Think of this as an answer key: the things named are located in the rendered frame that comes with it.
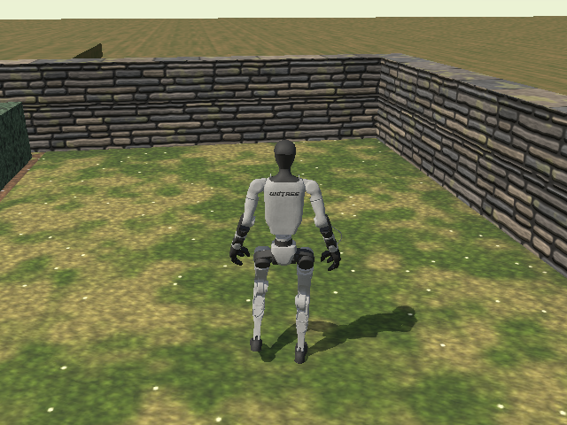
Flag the robot right upper arm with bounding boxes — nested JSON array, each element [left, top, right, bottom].
[[303, 179, 329, 228]]

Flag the left robot forearm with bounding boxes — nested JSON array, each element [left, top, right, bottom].
[[231, 214, 250, 250]]

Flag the right robot forearm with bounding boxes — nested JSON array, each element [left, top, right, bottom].
[[320, 214, 338, 252]]

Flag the robot right shin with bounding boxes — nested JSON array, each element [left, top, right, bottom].
[[296, 295, 310, 352]]

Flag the robot right foot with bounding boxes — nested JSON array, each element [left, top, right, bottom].
[[294, 342, 307, 364]]

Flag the left robot hand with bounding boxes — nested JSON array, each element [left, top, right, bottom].
[[229, 245, 250, 266]]

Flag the robot left upper arm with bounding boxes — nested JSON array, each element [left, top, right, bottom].
[[241, 178, 266, 228]]

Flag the right robot hand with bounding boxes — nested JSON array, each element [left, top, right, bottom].
[[321, 249, 341, 271]]

